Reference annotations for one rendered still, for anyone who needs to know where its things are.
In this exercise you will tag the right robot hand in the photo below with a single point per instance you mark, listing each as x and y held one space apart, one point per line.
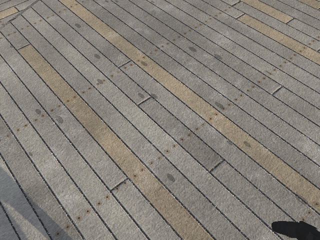
300 230

